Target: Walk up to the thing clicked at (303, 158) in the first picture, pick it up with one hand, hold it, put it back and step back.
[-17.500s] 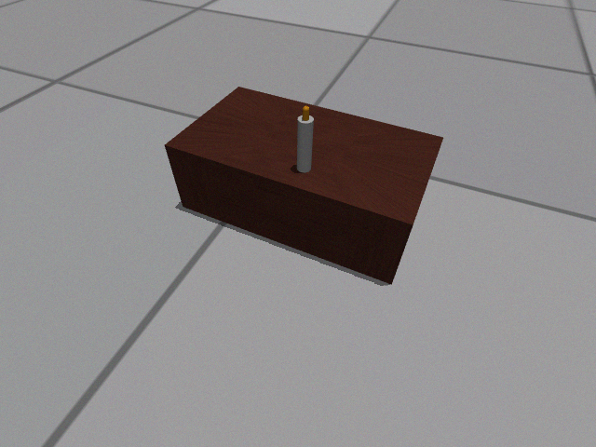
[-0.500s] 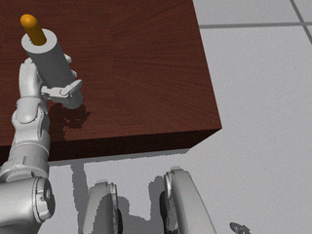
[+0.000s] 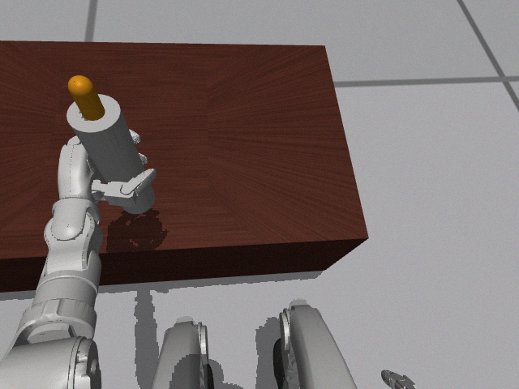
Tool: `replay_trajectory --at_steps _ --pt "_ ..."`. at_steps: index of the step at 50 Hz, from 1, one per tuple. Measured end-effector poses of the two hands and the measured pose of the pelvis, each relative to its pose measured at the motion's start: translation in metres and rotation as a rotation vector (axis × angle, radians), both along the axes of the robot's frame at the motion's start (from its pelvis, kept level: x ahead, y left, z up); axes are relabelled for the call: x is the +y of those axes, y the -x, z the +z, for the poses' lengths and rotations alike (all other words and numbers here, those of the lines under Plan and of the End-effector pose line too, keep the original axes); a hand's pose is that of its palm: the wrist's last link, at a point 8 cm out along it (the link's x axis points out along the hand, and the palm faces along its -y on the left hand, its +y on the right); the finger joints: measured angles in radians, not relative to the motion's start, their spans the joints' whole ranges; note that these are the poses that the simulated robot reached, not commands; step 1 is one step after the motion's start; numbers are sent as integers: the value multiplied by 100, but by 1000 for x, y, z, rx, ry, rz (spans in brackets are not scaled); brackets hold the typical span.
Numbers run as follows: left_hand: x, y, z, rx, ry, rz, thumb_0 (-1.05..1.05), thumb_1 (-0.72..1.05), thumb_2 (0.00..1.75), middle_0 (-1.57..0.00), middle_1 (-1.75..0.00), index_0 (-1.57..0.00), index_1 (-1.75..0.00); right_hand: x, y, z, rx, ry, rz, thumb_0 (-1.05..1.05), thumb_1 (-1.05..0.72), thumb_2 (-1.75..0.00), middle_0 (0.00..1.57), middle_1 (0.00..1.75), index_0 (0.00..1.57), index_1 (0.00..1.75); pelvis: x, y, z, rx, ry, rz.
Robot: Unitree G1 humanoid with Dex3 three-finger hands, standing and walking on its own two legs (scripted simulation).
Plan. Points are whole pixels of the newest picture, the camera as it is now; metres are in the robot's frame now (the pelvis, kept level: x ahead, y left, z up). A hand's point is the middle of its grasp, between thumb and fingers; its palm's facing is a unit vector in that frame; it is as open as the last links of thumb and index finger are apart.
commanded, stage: lift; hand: left
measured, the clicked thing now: (115, 155) +0.47 +0.17 +0.04
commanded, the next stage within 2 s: hold in 1.28 s
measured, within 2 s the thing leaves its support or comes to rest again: neither
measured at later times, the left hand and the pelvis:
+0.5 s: hand (88, 174) +0.40 +0.17 +0.10, palm faces +0.03 -1.00 -0.04, open 8.2 cm; pelvis +0.02 +0.00 +0.08, yaw +1 degrees
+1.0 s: hand (69, 167) +0.38 +0.17 +0.15, palm faces +0.02 -1.00 -0.02, open 8.2 cm; pelvis +0.03 +0.00 +0.12, yaw +1 degrees
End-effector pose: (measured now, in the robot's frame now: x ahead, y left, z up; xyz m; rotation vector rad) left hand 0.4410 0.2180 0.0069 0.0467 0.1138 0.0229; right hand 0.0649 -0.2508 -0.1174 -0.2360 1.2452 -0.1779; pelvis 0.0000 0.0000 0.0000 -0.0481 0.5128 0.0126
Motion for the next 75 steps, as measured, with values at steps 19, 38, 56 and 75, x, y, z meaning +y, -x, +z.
replay_trajectory --at_steps 19,38,56,75 --pt "4 56 83 -36 17 21 0 -17 108 -77 -114 -82 -116 -2 -47 77 -149 19 32 1 -89 -90 20 30 20 30 0 -13 68 -158 -5 13" --pt "7 76 127 -19 17 8 0 -19 110 -77 -115 -82 -117 8 -66 120 -213 1 56 1 -90 -90 20 30 20 30 2 -26 108 -263 -18 13" --pt "2 81 153 -30 29 -9 0 -19 110 -76 -116 -81 -118 3 -74 142 -240 11 40 1 -89 -90 20 30 20 30 -2 -36 128 -322 -27 9" --pt "-1 89 166 -35 35 -13 0 -19 111 -76 -117 -81 -119 0 -84 154 -269 15 40 1 -89 -90 20 30 20 30 -5 -41 139 -364 -32 8"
